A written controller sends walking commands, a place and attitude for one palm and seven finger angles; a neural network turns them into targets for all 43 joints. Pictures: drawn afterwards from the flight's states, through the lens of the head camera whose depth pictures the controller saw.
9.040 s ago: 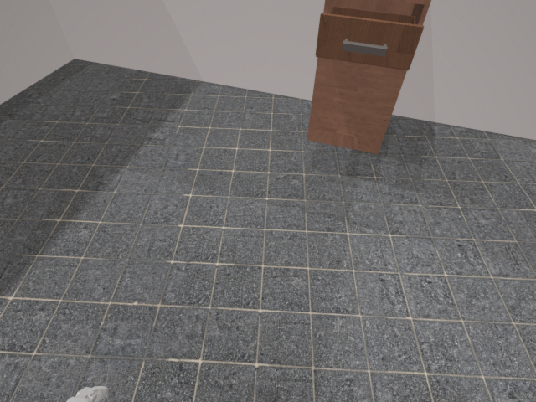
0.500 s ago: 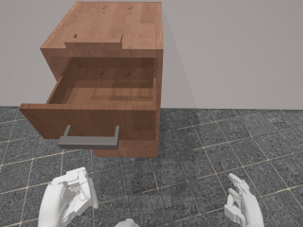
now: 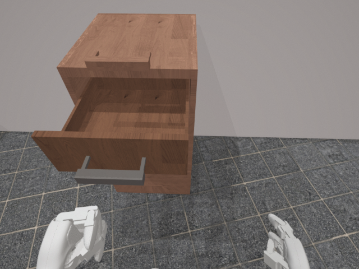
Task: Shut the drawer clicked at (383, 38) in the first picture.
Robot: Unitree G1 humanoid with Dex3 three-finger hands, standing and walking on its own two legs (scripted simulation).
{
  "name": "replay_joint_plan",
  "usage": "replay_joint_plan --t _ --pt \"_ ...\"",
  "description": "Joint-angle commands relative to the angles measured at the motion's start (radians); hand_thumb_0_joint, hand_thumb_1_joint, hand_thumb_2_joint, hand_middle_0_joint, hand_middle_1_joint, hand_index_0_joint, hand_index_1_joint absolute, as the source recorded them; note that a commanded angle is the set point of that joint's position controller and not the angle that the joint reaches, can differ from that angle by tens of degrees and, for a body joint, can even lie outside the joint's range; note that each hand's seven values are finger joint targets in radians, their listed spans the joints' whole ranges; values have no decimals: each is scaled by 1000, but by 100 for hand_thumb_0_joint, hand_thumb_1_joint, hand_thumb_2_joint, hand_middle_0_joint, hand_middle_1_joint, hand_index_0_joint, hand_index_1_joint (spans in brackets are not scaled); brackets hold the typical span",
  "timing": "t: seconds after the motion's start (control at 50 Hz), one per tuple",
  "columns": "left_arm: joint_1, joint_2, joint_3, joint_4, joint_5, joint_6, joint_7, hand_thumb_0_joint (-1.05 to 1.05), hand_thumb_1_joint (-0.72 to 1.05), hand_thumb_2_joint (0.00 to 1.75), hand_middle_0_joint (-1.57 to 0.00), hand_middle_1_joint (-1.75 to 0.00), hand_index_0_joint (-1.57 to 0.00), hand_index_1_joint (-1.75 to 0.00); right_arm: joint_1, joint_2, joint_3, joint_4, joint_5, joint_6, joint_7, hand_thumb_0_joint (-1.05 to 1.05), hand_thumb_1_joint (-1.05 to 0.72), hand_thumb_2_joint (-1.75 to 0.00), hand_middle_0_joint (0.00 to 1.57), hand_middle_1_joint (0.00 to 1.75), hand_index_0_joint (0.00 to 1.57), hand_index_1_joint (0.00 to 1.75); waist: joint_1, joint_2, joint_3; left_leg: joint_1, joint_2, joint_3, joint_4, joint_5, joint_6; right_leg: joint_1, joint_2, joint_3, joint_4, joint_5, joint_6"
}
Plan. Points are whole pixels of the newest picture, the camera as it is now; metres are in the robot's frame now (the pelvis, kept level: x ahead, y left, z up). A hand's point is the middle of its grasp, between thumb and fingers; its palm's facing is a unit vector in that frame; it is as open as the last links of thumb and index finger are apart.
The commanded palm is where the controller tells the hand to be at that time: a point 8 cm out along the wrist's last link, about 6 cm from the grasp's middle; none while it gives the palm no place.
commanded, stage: raise the hand and make a fist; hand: left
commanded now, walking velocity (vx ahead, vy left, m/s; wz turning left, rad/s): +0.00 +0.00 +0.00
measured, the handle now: (113, 168) +0.36 +0.20 -0.01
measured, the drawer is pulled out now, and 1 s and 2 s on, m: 0.25 0.25 0.25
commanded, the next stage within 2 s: bring the fist close to the handle in 0.20 s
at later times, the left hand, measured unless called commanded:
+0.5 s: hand (104, 235) +0.17 +0.15 +0.07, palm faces +0.04 -1.00 -0.05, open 3.3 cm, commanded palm +0.15 +0.21 +0.07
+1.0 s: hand (116, 220) +0.22 +0.15 +0.02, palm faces +0.01 -1.00 -0.03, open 3.3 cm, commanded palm +0.20 +0.21 +0.02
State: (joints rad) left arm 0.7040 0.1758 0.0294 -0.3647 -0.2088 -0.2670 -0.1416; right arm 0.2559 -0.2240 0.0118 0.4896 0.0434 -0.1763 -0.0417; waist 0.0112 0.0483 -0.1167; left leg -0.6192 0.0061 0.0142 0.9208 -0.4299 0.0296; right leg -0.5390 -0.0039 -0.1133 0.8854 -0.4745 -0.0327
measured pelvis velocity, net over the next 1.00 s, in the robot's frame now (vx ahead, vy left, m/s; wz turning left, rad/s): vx -0.01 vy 0.00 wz -0.01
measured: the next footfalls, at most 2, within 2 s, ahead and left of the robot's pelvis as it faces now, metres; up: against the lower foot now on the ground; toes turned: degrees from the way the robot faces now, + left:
none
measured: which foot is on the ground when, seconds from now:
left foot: down 0.00-1.00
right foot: down 0.00-1.00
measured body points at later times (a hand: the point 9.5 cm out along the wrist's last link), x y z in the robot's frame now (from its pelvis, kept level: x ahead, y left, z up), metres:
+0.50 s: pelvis -0.01 -0.01 +0.00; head +0.02 -0.02 +0.45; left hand +0.17 +0.21 +0.08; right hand +0.18 -0.24 -0.07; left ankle +0.02 +0.10 -0.69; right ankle -0.01 -0.10 -0.69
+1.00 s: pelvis -0.01 +0.00 -0.03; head +0.05 -0.01 +0.42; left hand +0.21 +0.21 +0.03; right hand +0.17 -0.24 -0.11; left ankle +0.02 +0.10 -0.69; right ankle -0.01 -0.10 -0.69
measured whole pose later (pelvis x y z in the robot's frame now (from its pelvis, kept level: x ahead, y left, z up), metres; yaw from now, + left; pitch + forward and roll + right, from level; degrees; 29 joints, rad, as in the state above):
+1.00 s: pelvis -0.01 +0.00 -0.03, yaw -1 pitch +14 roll -2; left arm 0.40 0.18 0.07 -0.03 -0.21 -0.40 -0.14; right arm 0.23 -0.23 0.01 0.53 0.01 -0.17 -0.04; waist -0.02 0.04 -0.13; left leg -0.85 0.02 0.01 1.08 -0.48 0.02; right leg -0.77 0.00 -0.12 1.05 -0.53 -0.04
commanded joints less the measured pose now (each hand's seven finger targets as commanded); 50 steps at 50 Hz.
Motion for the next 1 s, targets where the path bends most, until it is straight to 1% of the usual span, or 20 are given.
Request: replay_joint_plan --t 0.0,0.04,0.1,0.14,0.16,0.22,0.32,0.34,0.38,0.42,0.46,0.52,0.54,0.64,0.7,0.74,0.76,0.86,0.9,0.98 --pt "17 70 47 -239 -15 -99 8 0 90 90 -140 -160 -140 -160 -100 -104 -43 -178 -2 -78 1 0 -90 -90 20 30 20 30 1 -1 -83 112 -1 -53 -137 202 5 6 11 40 -137 207 10" --pt "9 71 44 -230 -11 -107 15 0 90 90 -140 -160 -140 -160 -103 -108 -45 -174 -3 -82 1 0 -90 -90 20 30 20 30 -3 -32 -70 100 0 -59 -137 190 7 -1 13 41 -141 192 11" --pt "2 65 32 -222 -11 -108 13 0 90 90 -140 -160 -140 -160 -98 -109 -44 -177 -4 -87 2 0 -90 -90 20 30 20 30 -5 -16 -72 95 -5 -55 -135 174 7 -2 11 49 -143 179 11" --pt "4 98 68 -183 -4 -98 19 0 90 90 -140 -160 -140 -160 -102 -112 -45 -165 -3 -79 -2 0 -90 -90 20 30 20 30 -4 -43 -58 80 -3 -55 -135 159 8 -3 11 56 -156 160 12" --pt "4 67 45 -190 -9 -96 15 0 90 90 -140 -160 -140 -160 -98 -108 -43 -172 -3 -79 -1 0 -90 -90 20 30 20 30 -6 -53 -64 85 -5 -53 -137 154 8 -3 11 55 -156 157 15" --pt "5 89 71 -196 -19 -90 10 0 90 90 -140 -160 -140 -160 -102 -107 -43 -172 -2 -80 -3 0 -90 -90 20 30 20 30 1 -34 -83 88 -7 -48 -134 169 8 19 7 64 -160 180 15" --pt "-60 72 65 -135 -30 -92 -1 0 90 90 -140 -160 -140 -160 -106 -109 -36 -157 -4 -79 -8 0 -90 -90 20 30 20 30 -20 -54 -23 60 -8 -50 -126 138 8 -14 7 75 -177 143 20" --pt "-93 94 85 -109 -24 -95 0 0 90 90 -140 -160 -140 -160 -106 -115 -38 -145 -6 -76 -11 0 -90 -90 20 30 20 30 -27 -76 -13 48 -7 -51 -115 129 9 -27 6 88 -185 127 23" --pt "-99 88 94 -68 -32 -106 -14 0 90 90 -140 -160 -140 -160 -96 -115 -41 -142 -7 -77 -13 0 -90 -90 20 30 20 30 -24 -98 -44 37 -12 -45 -99 130 7 -19 2 105 -185 125 26" --pt "-127 89 92 -70 -36 -123 -28 0 90 90 -140 -160 -140 -160 -96 -117 -39 -142 -7 -84 -12 0 -90 -90 20 30 20 30 -22 -41 -70 47 -14 -44 -94 140 6 -21 1 101 -169 138 22" --pt "-146 83 81 -65 -32 -132 -27 0 90 90 -140 -160 -140 -160 -92 -117 -38 -139 -9 -86 -10 0 -90 -90 20 30 20 30 -22 -27 -90 54 -14 -45 -90 153 7 -25 4 92 -152 158 19" --pt "-162 98 102 -32 -34 -143 -28 0 90 90 -140 -160 -140 -160 -89 -119 -44 -131 -12 -86 -10 0 -90 -90 20 30 20 30 -21 -46 -123 39 -14 -44 -70 181 7 -16 0 100 -135 204 23" --pt "-169 112 122 -13 -30 -143 -23 0 90 90 -140 -160 -140 -160 -90 -120 -46 -126 -15 -80 -11 0 -90 -90 20 30 20 30 -19 -63 -118 31 -11 -47 -70 186 7 -20 4 92 -129 211 22" --pt "-230 110 116 42 -24 -154 -17 0 90 90 -140 -160 -140 -160 -100 -125 -44 -123 -17 -72 -9 0 -90 -90 20 30 20 30 -23 -34 -106 -5 -12 -46 -53 162 5 -60 4 96 -109 174 18" --pt "-263 92 99 42 -27 -167 -14 0 90 90 -140 -160 -140 -160 -89 -126 -44 -127 -21 -74 -7 0 -90 -90 20 30 20 30 -25 -19 -149 -3 -12 -47 -39 174 4 -68 5 88 -81 191 16" --pt "-253 108 123 81 -22 -170 -7 0 90 90 -140 -160 -140 -160 -87 -128 -50 -117 -24 -67 -6 0 -90 -90 20 30 20 30 -24 -57 -162 -17 -7 -48 -26 199 3 -66 8 85 -63 227 18" --pt "-250 95 115 80 -23 -175 -8 0 90 90 -140 -160 -140 -160 -85 -126 -51 -118 -25 -65 -3 0 -90 -90 20 30 20 30 -18 -44 -188 -19 -10 -45 -21 207 3 -61 6 84 -51 241 17" --pt "-301 104 122 126 -15 -193 -3 0 90 90 -140 -160 -140 -160 -83 -130 -52 -111 -28 -51 0 0 -90 -90 20 30 20 30 -29 -48 -182 -66 -4 -47 12 186 2 -113 10 86 -18 215 16" --pt "-333 81 85 109 -14 -204 -4 0 90 90 -140 -160 -140 -160 -81 -131 -51 -119 -29 -52 3 0 -90 -90 20 30 20 30 -36 -15 -204 -57 -3 -48 24 191 2 -137 10 80 1 218 14" --pt "-380 87 87 144 -3 -213 9 0 90 90 -140 -160 -140 -160 -73 -138 -52 -119 -34 -42 3 0 -90 -90 20 30 20 30 -37 -33 -232 -84 0 -54 48 178 2 -168 13 76 31 198 12"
